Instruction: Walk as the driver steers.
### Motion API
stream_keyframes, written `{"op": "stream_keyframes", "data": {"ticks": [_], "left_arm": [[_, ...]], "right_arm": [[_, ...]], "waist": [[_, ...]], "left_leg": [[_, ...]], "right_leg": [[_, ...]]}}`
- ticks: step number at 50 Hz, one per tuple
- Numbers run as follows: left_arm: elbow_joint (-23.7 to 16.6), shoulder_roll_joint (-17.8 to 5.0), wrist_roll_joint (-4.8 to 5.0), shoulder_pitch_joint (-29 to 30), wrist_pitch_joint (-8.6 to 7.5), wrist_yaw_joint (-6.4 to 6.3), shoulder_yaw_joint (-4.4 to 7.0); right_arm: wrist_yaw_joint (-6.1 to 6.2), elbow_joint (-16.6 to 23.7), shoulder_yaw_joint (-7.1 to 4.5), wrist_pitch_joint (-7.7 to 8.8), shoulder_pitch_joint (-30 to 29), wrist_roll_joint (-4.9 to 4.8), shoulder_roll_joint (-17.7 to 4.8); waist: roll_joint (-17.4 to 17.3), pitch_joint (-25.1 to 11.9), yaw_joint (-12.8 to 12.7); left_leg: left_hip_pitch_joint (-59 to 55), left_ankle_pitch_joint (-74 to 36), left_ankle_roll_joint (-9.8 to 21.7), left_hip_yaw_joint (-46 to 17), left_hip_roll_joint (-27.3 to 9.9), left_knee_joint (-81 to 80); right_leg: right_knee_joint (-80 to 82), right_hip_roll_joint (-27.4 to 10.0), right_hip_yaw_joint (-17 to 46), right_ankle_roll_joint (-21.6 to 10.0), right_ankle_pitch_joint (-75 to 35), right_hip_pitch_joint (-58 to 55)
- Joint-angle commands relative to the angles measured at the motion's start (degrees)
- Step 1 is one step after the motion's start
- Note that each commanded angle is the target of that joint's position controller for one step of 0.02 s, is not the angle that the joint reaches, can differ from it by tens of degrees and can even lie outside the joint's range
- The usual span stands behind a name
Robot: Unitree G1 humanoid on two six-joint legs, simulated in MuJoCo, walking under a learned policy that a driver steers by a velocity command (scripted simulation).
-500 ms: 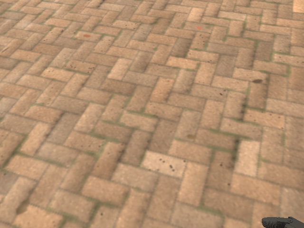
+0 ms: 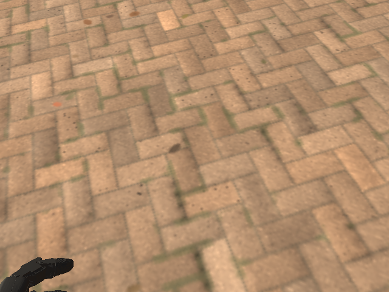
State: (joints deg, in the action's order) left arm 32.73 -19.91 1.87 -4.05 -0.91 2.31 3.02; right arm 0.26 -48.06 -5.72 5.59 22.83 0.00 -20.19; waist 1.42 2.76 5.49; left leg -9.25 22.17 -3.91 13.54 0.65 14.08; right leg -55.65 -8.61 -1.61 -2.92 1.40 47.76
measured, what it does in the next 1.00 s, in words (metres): walks ahead, turning right: right foot, then left foot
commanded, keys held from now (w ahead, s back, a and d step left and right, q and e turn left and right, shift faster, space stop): w+e+shift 1.00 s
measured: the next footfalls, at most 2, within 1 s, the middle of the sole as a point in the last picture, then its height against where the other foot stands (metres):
right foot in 0.10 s outside the picture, level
left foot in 0.56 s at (210, 207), level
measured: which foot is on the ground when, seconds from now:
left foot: down 0.00-0.08, up 0.10-0.54, down 0.56-1.00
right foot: up 0.00-0.08, down 0.10-0.54, up 0.56-1.00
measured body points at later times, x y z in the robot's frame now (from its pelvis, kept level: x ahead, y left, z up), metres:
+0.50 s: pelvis +0.46 -0.07 +0.01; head +0.48 -0.11 +0.45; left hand +0.58 +0.19 -0.09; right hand +0.64 -0.39 -0.02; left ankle +0.74 -0.01 -0.68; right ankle +0.27 -0.08 -0.72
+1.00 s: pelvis +0.81 -0.28 -0.02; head +0.81 -0.33 +0.43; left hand +1.14 -0.38 -0.06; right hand +0.56 -0.41 -0.16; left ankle +0.75 -0.03 -0.71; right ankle +0.86 -0.50 -0.69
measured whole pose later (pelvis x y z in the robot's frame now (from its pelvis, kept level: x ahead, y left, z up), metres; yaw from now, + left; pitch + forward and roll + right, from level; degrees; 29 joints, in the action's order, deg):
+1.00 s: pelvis +0.81 -0.28 -0.02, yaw -58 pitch +0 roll +4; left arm 31.5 -17.0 2.7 -1.1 -1.7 4.3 1.7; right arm 0.8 -48.2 -3.1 4.5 24.9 0.7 -17.3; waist 0.7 4.3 5.4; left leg -17.1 27.3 -3.6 17.0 1.1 15.2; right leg -46.8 -3.1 -5.5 -6.7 1.6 42.8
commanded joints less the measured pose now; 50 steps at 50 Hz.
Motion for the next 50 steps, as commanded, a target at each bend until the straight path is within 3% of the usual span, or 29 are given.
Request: {"op": "stream_keyframes", "data": {"ticks": [1, 3, 5, 6, 7, 8, 9, 10, 12, 13, 16, 18, 20, 24, 26, 27, 28, 29, 30, 31, 32, 33, 34, 37, 41, 45, 46, 48, 50], "left_arm": [[-2.3, -1.6, 0.0, -1.0, -0.54, 1.5, -0.01], [-1.4, -6.0, 1.09, -7.6, -0.08, 1.37, 2.0], [5.0, -13.2, 1.21, -31.3, 1.3, 0.28, 6.21], [7.3, -15.0, 1.76, -30.6, 1.82, -0.39, 5.82], [2.4, -17.3, 0.03, -23.9, -0.15, -0.01, 4.9], [-0.1, -11.7, -0.38, -22.5, -1.45, 0.33, 4.35], [0.6, -10.7, -0.95, -22.1, -2.85, 0.44, 4.16], [0.7, -10.1, -1.32, -18.9, -3.97, 0.72, 3.93], [-0.1, -8.0, -2.13, -13.4, -4.69, 0.12, 3.17], [0.4, -6.6, -1.51, -12.9, -4.63, -0.24, 2.69], [2.4, -4.5, 0.11, -15.5, -4.3, -2.07, 1.88], [3.8, -4.6, 0.03, -16.4, -3.52, -3.04, 1.98], [5.1, -5.7, 0.15, -18.1, -3.0, -3.23, 2.58], [7.4, -4.7, 1.0, -19.2, -2.96, -3.84, 3.0], [7.6, -5.2, 0.25, -18.3, -2.25, -3.92, 3.53], [6.7, -5.2, -1.26, -15.9, -1.86, -3.32, 3.22], [4.8, -0.4, -3.26, -14.7, -1.74, -2.7, 1.36], [2.4, 6.5, 1.42, -28.5, -2.24, -2.17, -0.88], [4.1, 0.7, 3.1, -24.9, -1.68, -3.0, -0.78], [3.1, -4.2, 1.58, -16.5, -1.46, -3.05, 0.26], [2.4, -4.8, 0.05, -11.8, -1.34, -3.05, 0.6], [1.0, -4.0, -0.84, -9.1, -1.55, -2.71, 0.7], [0.7, -2.9, -0.21, -9.3, -1.22, -2.21, 0.77], [-1.0, 0.4, 1.24, -8.2, 0.25, -1.77, 0.07], [-2.6, 0.3, 0.82, -4.5, -0.11, -0.82, -0.42], [-4.6, 0.0, 0.28, 4.5, -1.18, 0.94, -0.67], [-4.6, -0.2, 0.52, 5.2, -1.4, 1.33, -0.51], [-5.8, -1.3, 0.7, 6.1, -1.85, 2.45, -0.07], [-3.9, -5.7, 1.44, -4.1, -1.35, 2.24, 2.41]], "right_arm": [[-0.15, 6.7, -1.36, 1.19, -10.4, -0.39, -10.0], [-0.17, 7.2, -2.31, -0.49, -9.8, -0.96, -13.9], [-0.02, 8.7, -1.86, -1.13, -12.5, -1.05, -12.8], [-0.41, 8.7, 1.6, 0.01, -10.4, 0.63, -0.8], [-0.94, 14.3, 3.44, 2.68, -3.1, -0.73, 2.1], [-1.08, 15.0, 2.33, 4.58, -10.1, -1.68, -6.5], [-0.75, 16.2, 2.12, 5.1, -15.8, -2.79, -6.9], [-0.02, 15.4, 2.57, 5.03, -16.3, -1.58, -5.2], [0.02, 14.1, 2.3, 3.54, -13.5, -0.06, -4.6], [0.0, 14.0, 2.13, 2.8, -13.4, 0.24, -4.4], [0.0, 16.5, 2.89, 1.76, -21.5, 1.44, -1.9], [-0.54, 18.8, 3.65, 1.97, -27.7, 1.68, 1.2], [-1.24, 20.4, 3.66, 2.45, -31.1, 0.84, 2.0], [-1.25, 21.6, 1.42, 3.11, -31.7, -1.83, -2.7], [-0.8, 20.1, -0.6, 3.48, -23.7, -2.44, -6.1], [-0.16, 18.2, -1.81, 3.12, -12.1, -2.98, -7.6], [0.66, 16.0, -1.87, 2.17, 2.8, -2.68, -8.9], [-0.77, 14.2, -2.04, 2.21, 3.2, 0.5, -13.4], [-1.16, 16.1, -1.2, 1.89, -1.0, 0.48, -7.1], [-0.66, 16.3, -0.49, 1.34, -4.3, -0.23, -3.5], [-0.54, 15.0, -0.31, 0.74, -5.3, 0.32, -3.3], [-0.49, 13.5, -0.26, 0.56, -6.2, 0.92, -3.4], [-0.31, 12.3, 0.13, 0.9, -7.1, 1.35, -2.3], [-0.82, 8.9, 0.84, 1.44, -7.5, -0.56, 0.6], [-0.45, 7.7, 0.43, 1.52, -9.2, 0.49, -2.4], [-0.07, 5.4, 0.46, 1.18, -4.2, 0.68, -5.0], [0.08, 4.9, 0.81, 0.86, -3.3, 0.95, -5.0], [0.93, 4.8, -0.26, 0.33, -2.2, 0.64, -10.4], [1.73, 5.3, -0.95, -1.33, -3.5, 0.68, -13.1]], "waist": [[-0.8, 5.5, -6.6], [-5.9, -0.7, -11.6], [-4.6, -11.6, -23.6], [13.4, -5.6, -17.5], [25.6, -20.0, -7.6], [11.5, -18.9, -12.2], [3.5, -10.2, -11.3], [-5.8, -6.6, -8.0], [-4.7, -3.5, -3.7], [-3.7, -1.9, -3.1], [-3.9, 3.1, -5.6], [-1.7, 4.3, -8.1], [-0.1, 3.2, -10.6], [3.9, 2.4, -10.2], [5.5, -2.5, -5.3], [6.2, -10.4, 1.6], [2.5, -21.7, 6.9], [-30.7, -31.4, -3.2], [-25.9, -23.9, -0.9], [-16.3, -14.6, 1.2], [-4.9, -9.4, 0.7], [-3.0, -5.2, -0.6], [-4.3, -3.1, -2.4], [-6.2, 0.3, -4.4], [-3.5, 4.9, -5.4], [0.4, 8.0, -2.1], [0.4, 7.1, -1.9], [-4.5, 5.0, -3.9], [-9.7, -1.7, -11.5]], "left_leg": [[12.6, -42.6, 8.3, 0.3, -13.4, -6.0], [6.0, -72.8, 7.7, 1.0, -14.5, 8.4], [20.4, -72.8, 6.3, -0.7, -12.9, 41.6], [37.3, 1.9, 3.4, -3.5, -1.7, 68.4], [54.6, 13.7, 3.6, -17.1, 5.4, 81.8], [57.0, 4.8, 6.2, -23.0, 1.2, 76.5], [57.4, 0.6, 7.0, -21.9, 0.2, 71.3], [52.9, -2.7, 6.8, -22.7, -2.2, 65.8], [45.2, -5.3, 5.1, -24.5, -4.2, 59.2], [44.5, -5.2, 4.1, -24.2, -4.6, 55.2], [43.1, -10.7, 1.1, -20.1, -3.7, 40.0], [39.5, -22.2, -0.2, -17.8, -1.3, 28.3], [32.5, -30.1, -0.4, -16.3, 1.1, 20.3], [29.6, -29.2, -0.1, -20.8, 0.6, 13.0], [22.2, -22.9, 1.6, -19.6, 1.0, 13.7], [10.0, -20.2, 2.9, -18.5, -0.5, 16.2], [-11.4, -7.5, 4.8, -27.0, -9.5, 23.9], [-26.1, 20.0, 15.3, -65.4, -25.0, 6.9], [-20.0, 34.4, 13.8, -69.5, -24.0, 1.4], [-11.1, 25.6, 11.7, -57.9, -21.1, 1.0], [-3.1, 13.0, 10.4, -48.7, -18.6, 1.2], [3.4, 4.2, 10.7, -42.3, -17.1, 1.0], [8.1, -1.1, 10.6, -37.0, -15.8, 0.2], [12.1, -7.2, 10.8, -27.4, -15.3, -2.4], [15.7, -17.1, 10.8, -14.8, -14.1, -6.5], [11.9, -28.3, 7.7, -4.5, -11.7, -7.9], [9.8, -40.3, 5.8, -1.8, -10.2, -6.6], [7.5, -69.8, 4.6, 0.3, -12.3, -0.6], [4.8, -90.3, 5.2, 0.2, -14.2, 14.4]], "right_leg": [[8.5, 3.6, -4.6, -2.6, -5.7, -15.7], [7.9, 9.4, -8.8, -4.9, 2.9, -24.5], [11.0, 12.6, -5.4, -9.1, 5.6, -57.4], [14.5, 6.8, 9.4, -11.6, 5.5, -61.9], [32.0, -3.6, 47.2, -24.7, 28.7, -73.6], [41.8, -5.9, 54.8, -20.9, 41.3, -70.9], [44.2, -5.3, 53.1, -18.7, 40.0, -62.1], [43.2, -3.7, 49.2, -16.8, 33.8, -53.0], [41.0, 1.1, 39.4, -16.8, 22.2, -40.9], [41.8, 2.5, 35.6, -16.9, 18.7, -38.6], [43.5, 6.5, 26.5, -15.6, 8.0, -31.3], [42.2, 9.8, 22.2, -12.8, 5.3, -27.6], [42.7, 10.0, 22.5, -10.5, 9.0, -24.6], [37.4, 7.2, 28.1, -8.2, 9.6, -34.3], [28.0, 6.6, 28.2, -6.5, -7.0, -40.1], [15.3, 8.4, 25.7, -4.3, -15.2, -39.1], [-4.8, 10.1, 22.5, -2.9, -2.6, -27.2], [-25.0, 16.6, 17.6, -0.5, 32.5, -8.2], [-29.5, 9.8, 14.0, -0.3, 25.8, -1.6], [-28.8, 8.4, 10.8, -0.1, 20.9, -0.6], [-26.8, 6.3, 9.4, -0.2, 18.6, -2.9], [-23.6, 4.3, 9.4, -0.3, 16.9, -4.3], [-21.7, 1.9, 10.1, -0.5, 16.0, -6.7], [-20.0, -1.5, 8.7, -1.1, 16.7, -3.6], [-13.9, -1.8, 7.2, 0.5, 5.0, 0.2], [0.8, 1.3, -0.2, -1.1, -5.0, -2.1], [3.8, 4.0, -3.4, -2.5, -5.1, -5.4], [8.7, 8.2, -8.6, -3.8, -2.9, -13.5], [8.7, 12.5, -10.1, -6.0, 4.2, -25.4]]}}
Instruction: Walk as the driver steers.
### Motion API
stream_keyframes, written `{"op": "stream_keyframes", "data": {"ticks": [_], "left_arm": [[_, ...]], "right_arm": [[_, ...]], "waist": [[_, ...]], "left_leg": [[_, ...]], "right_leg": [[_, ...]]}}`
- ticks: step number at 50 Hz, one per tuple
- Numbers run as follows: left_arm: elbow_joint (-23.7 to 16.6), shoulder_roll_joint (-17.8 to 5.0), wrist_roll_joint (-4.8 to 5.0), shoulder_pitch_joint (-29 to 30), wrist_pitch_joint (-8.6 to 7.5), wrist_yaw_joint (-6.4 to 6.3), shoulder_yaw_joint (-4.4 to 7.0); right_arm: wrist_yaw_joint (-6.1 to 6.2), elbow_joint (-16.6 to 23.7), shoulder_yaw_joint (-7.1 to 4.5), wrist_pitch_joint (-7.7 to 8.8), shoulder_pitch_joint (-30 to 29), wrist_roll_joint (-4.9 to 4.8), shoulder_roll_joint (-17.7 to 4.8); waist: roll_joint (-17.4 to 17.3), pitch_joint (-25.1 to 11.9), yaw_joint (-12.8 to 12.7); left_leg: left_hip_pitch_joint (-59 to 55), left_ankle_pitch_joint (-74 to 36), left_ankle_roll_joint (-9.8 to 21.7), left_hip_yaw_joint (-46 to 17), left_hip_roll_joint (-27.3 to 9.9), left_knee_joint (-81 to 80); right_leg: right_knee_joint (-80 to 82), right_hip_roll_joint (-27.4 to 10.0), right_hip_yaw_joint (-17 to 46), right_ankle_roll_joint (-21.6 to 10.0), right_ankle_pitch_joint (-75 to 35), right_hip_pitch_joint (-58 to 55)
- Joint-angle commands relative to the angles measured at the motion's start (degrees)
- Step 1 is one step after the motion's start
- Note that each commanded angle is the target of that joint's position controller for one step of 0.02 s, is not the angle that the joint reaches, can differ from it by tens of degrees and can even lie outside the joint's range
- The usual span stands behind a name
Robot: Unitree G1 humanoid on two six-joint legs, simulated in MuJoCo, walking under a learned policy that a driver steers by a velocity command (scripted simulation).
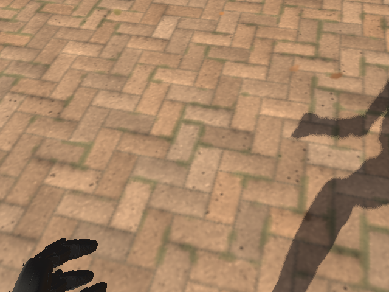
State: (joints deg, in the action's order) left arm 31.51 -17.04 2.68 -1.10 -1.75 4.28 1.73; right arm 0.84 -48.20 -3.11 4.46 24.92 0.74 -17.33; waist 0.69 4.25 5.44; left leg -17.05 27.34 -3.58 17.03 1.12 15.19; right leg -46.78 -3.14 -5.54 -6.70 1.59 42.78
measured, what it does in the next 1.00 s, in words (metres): walks ahead, turning right: right foot, then left foot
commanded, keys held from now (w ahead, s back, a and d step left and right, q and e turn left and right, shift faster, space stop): w+e+shift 0.26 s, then w+shift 0.28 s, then shift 0.46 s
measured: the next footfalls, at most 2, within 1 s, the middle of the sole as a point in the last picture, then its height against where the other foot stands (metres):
right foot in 0.04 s outside the picture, level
left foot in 0.48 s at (182, 222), level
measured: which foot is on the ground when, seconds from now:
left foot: down 0.00-0.04, up 0.06-0.46, down 0.48-0.90, up 0.92-1.00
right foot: up 0.00-0.02, down 0.04-0.50, up 0.52-0.86, down 0.88-1.00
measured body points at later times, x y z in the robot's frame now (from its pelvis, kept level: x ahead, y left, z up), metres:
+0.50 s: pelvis +0.47 -0.01 +0.00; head +0.49 -0.03 +0.45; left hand +0.59 +0.26 -0.11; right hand +0.62 -0.32 -0.04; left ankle +0.66 +0.06 -0.71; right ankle +0.21 -0.04 -0.68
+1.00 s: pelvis +0.77 -0.14 +0.03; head +0.79 -0.17 +0.47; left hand +1.06 -0.03 -0.05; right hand +0.70 -0.41 -0.11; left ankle +0.74 +0.04 -0.63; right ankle +0.84 -0.26 -0.70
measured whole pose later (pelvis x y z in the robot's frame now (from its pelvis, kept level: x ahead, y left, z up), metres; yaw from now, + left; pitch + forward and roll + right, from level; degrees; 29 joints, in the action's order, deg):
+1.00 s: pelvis +0.77 -0.14 +0.03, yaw -26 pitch +1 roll +1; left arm 40.9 -13.5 -1.0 -2.0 -3.6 2.3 0.3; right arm 0.4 -46.7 -1.3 1.8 15.8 -0.5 -17.1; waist -1.6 3.6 1.8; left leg 18.2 32.8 -3.1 -3.4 0.3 60.7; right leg -29.1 3.6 1.2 -3.4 4.2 25.7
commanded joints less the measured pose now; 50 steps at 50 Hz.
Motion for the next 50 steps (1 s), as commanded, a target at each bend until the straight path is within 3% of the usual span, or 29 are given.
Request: {"op": "stream_keyframes", "data": {"ticks": [1, 2, 3, 4, 5, 6, 7, 10, 13, 16, 20, 22, 23, 24, 25, 26, 27, 28, 29, 32, 35, 40, 43, 44, 45, 46, 47, 48, 50], "left_arm": [[0.9, -12.8, 0.73, -20.8, 0.34, -0.27, 5.96], [5.4, -15.4, 0.69, -33.3, 1.2, -1.43, 7.66], [5.2, -17.9, -0.04, -29.9, 1.39, -1.99, 7.19], [1.2, -15.9, -2.11, -25.8, -0.35, -2.06, 6.08], [1.0, -12.0, -2.05, -26.6, -1.49, -2.09, 5.76], [1.8, -11.4, -2.24, -23.9, -2.7, -1.84, 5.35], [1.8, -10.0, -2.27, -20.2, -3.58, -1.62, 4.83], [1.9, -7.1, -2.11, -14.3, -3.76, -2.75, 3.89], [3.6, -6.8, -1.15, -16.0, -3.28, -4.65, 3.68], [6.1, -7.3, -1.16, -19.3, -2.7, -5.29, 4.0], [9.8, -5.9, -0.42, -23.9, -2.59, -5.34, 3.77], [10.7, -7.3, -1.35, -23.8, -1.61, -5.38, 4.22], [10.5, -8.3, -2.76, -22.2, -1.21, -4.82, 4.22], [8.9, -7.1, -4.27, -18.3, -1.15, -4.35, 3.36], [8.9, 2.1, -2.49, -31.2, -2.14, -4.06, 1.09], [9.3, 0.4, 0.87, -31.6, -2.74, -4.01, -0.04], [8.0, -4.8, 1.37, -21.4, -2.76, -4.21, 0.98], [6.2, -5.9, 0.14, -12.9, -3.25, -4.24, 1.03], [4.5, -5.0, -1.35, -7.5, -3.93, -4.23, 0.96], [4.9, -2.2, -1.39, -10.2, -3.11, -3.86, 0.94], [4.1, 0.5, -2.99, -8.0, -3.37, -3.13, -0.49], [3.3, -2.4, -3.44, -0.5, -4.02, -1.3, 0.15], [6.9, -5.6, -4.35, -9.2, -3.94, -1.84, 1.95], [7.8, -8.2, -4.8, -12.6, -3.84, -2.39, 2.65], [7.2, -10.4, -6.38, -14.9, -3.31, -3.02, 2.37], [7.7, -5.8, -5.5, -15.5, -2.84, -2.63, 0.96], [7.5, -4.3, -3.61, -12.2, -2.34, -2.11, 0.79], [7.1, -3.2, -2.7, -7.8, -2.06, -2.01, 0.5], [7.6, -2.5, -3.51, -2.7, -1.77, -2.14, 0.06]], "right_arm": [[0.94, 7.2, -3.89, -0.57, -9.1, -0.29, -16.6], [0.66, 8.4, -3.17, 0.06, -11.8, -1.25, -13.6], [-0.38, 11.0, 0.21, 2.37, -7.3, 0.55, -2.2], [-1.1, 15.1, 1.25, 5.11, -4.8, -1.97, -3.7], [-1.13, 16.2, 0.27, 6.35, -14.1, -2.99, -9.1], [-0.86, 17.2, 0.33, 6.57, -16.7, -3.41, -8.0], [-0.37, 15.7, 0.56, 6.08, -16.2, -1.92, -6.7], [-0.58, 14.2, -0.11, 3.45, -12.6, -0.52, -7.0], [-0.62, 17.8, 1.07, 2.83, -22.9, 0.97, -3.7], [-1.7, 19.5, 1.84, 3.28, -28.7, 0.23, -0.7], [-2.03, 20.7, 0.2, 3.78, -31.8, -1.9, -4.6], [-1.92, 19.7, -1.46, 3.98, -25.8, -2.06, -7.3], [-1.41, 18.0, -2.93, 3.75, -16.7, -2.62, -9.5], [-0.8, 15.7, -3.33, 3.13, -2.2, -2.78, -10.5], [-1.28, 13.1, -4.13, 2.97, 4.1, -0.74, -15.6], [-2.76, 10.9, -3.72, 3.22, 7.0, -0.8, -12.7], [-2.16, 11.6, -2.72, 2.72, 2.8, -1.29, -7.5], [-1.87, 11.0, -2.2, 2.11, -0.5, -0.31, -6.1], [-2.14, 10.6, -1.97, 2.11, -3.2, 0.57, -6.3], [-2.71, 8.5, 0.32, 2.87, -7.8, 0.13, -0.7], [-1.86, 7.0, -0.64, 2.76, -9.9, -1.46, -5.9], [-0.39, 3.9, -1.43, 1.72, -5.5, -2.25, -8.7], [-0.16, 3.5, -1.37, 0.42, -6.3, -1.94, -8.7], [-0.08, 4.2, -0.92, 0.11, -5.5, -1.28, -7.8], [-0.38, 4.4, 0.95, -0.04, 1.3, 0.08, -2.9], [-1.1, 1.7, 2.2, -0.62, 9.4, -0.92, -0.5], [-1.31, 1.4, 1.0, -1.36, 6.3, -1.69, -5.6], [-0.82, 2.9, 0.34, -2.17, 0.0, -1.77, -7.2], [0.59, 3.6, -0.11, -4.25, -4.5, -0.88, -6.8]], "waist": [[-9.3, -9.4, -18.5], [-2.3, -12.4, -23.1], [19.8, -11.4, -13.3], [17.9, -26.2, -10.5], [5.4, -20.0, -13.9], [-2.8, -10.5, -10.1], [-9.0, -6.0, -6.7], [-3.8, -0.9, -1.7], [-2.7, 3.4, -5.1], [0.4, 1.7, -10.1], [4.2, 1.7, -12.1], [6.0, -1.5, -8.1], [6.7, -7.6, -2.5], [6.7, -16.6, 5.6], [-17.9, -28.8, -0.5], [-27.0, -30.5, 0.8], [-16.4, -18.2, 2.9], [-5.0, -10.0, 3.0], [0.1, -4.0, 1.2], [-4.0, -3.4, -5.7], [-4.9, -2.8, -6.7], [-6.3, -5.3, -4.8], [-4.4, -9.1, -9.9], [-0.5, -12.0, -10.9], [12.0, -19.7, -8.6], [13.5, -30.2, -6.6], [7.3, -26.3, -6.9], [3.9, -19.3, -6.5], [2.1, -12.3, -4.2]], "left_leg": [[18.3, -97.9, 6.1, -4.5, -15.4, 28.2], [32.8, -66.3, 4.8, -4.7, -9.6, 50.3], [53.9, 4.0, 2.8, -9.7, 2.1, 74.5], [65.3, 4.8, 4.5, -24.5, 3.2, 80.9], [66.6, -2.0, 6.6, -26.4, 0.1, 74.6], [66.0, -5.5, 6.9, -26.0, -1.4, 67.5], [60.9, -7.8, 6.1, -26.5, -3.7, 62.6], [53.0, -9.8, 2.1, -26.6, -6.2, 52.3], [48.6, -20.1, -0.8, -21.8, -4.7, 35.9], [36.9, -38.9, -1.3, -17.9, -2.2, 21.3], [41.4, -37.4, 0.5, -20.8, -3.5, 13.6], [38.6, -29.4, 2.8, -19.0, -2.1, 14.0], [29.4, -25.7, 4.7, -16.8, -1.0, 15.7], [10.6, -20.6, 6.9, -20.3, -5.3, 21.7], [-12.0, -0.5, 17.1, -49.6, -19.1, 16.4], [-14.5, 22.9, 19.3, -73.4, -24.1, 1.4], [-7.0, 22.6, 16.8, -67.4, -22.6, -0.8], [3.0, 6.7, 15.7, -57.1, -19.7, -0.3], [12.3, -11.0, 15.8, -49.2, -17.2, 0.5], [21.6, -47.4, 14.8, -33.9, -13.7, 1.4], [27.9, -58.7, 14.8, -25.3, -11.4, -1.5], [25.6, -47.7, 11.3, -21.5, -10.2, -1.9], [23.9, -52.2, 8.2, -19.7, -8.4, 11.2], [27.3, -45.4, 5.8, -17.7, -5.1, 21.5], [40.1, -9.2, 2.3, -17.1, 0.6, 43.4], [43.8, 12.6, 1.1, -24.0, 1.5, 53.3], [45.3, 11.8, 0.7, -25.3, -1.1, 55.1], [47.6, 9.1, 0.2, -23.6, -2.9, 53.4], [43.7, 4.7, -0.9, -22.8, -5.5, 46.4]], "right_leg": [[0.7, 7.9, -4.2, -4.6, 5.8, -36.4], [8.4, 5.4, 3.2, -7.7, 0.6, -56.5], [8.8, -0.9, 21.9, -13.1, -0.9, -66.9], [24.0, -11.6, 53.7, -23.0, 30.4, -73.8], [32.4, -11.3, 56.8, -18.3, 37.9, -67.2], [34.8, -10.6, 54.2, -16.2, 35.4, -56.2], [34.3, -8.2, 48.8, -14.4, 28.4, -46.3], [34.9, -1.5, 36.4, -13.9, 17.7, -30.4], [35.5, 3.4, 27.5, -12.0, 9.6, -19.4], [34.7, 4.7, 22.4, -7.6, 12.3, -14.3], [29.7, -0.3, 26.4, -6.1, 9.9, -30.7], [22.8, -2.8, 26.6, -4.8, -11.2, -39.2], [13.3, -2.0, 24.9, -3.3, -25.5, -40.4], [-3.8, -0.8, 23.3, -1.5, -25.8, -30.5], [-29.7, 8.3, 19.1, 2.4, 11.0, -11.4], [-38.0, 8.5, 18.5, 2.9, 25.1, -0.6], [-39.0, 4.8, 15.8, 2.2, 21.6, 4.9], [-36.6, 3.3, 14.3, 2.3, 19.5, 3.8], [-33.2, 2.5, 13.8, 2.5, 19.8, 1.8], [-21.7, -0.6, 12.7, 4.2, 21.2, -5.7], [-3.0, 0.4, 7.7, 6.0, 12.5, -11.2], [17.1, 4.3, 8.0, 4.3, -11.4, -24.0], [19.9, 5.7, 7.2, 2.0, -13.2, -34.9], [19.5, 1.4, 9.9, 0.4, -28.5, -42.0], [15.3, -13.9, 26.0, -9.3, -53.9, -56.9], [15.7, -20.1, 36.7, -16.1, -54.5, -61.6], [18.3, -16.9, 34.5, -14.6, -43.1, -55.3], [20.4, -14.0, 30.3, -11.9, -33.2, -48.3], [24.9, -10.9, 25.5, -8.6, -22.3, -33.4]]}}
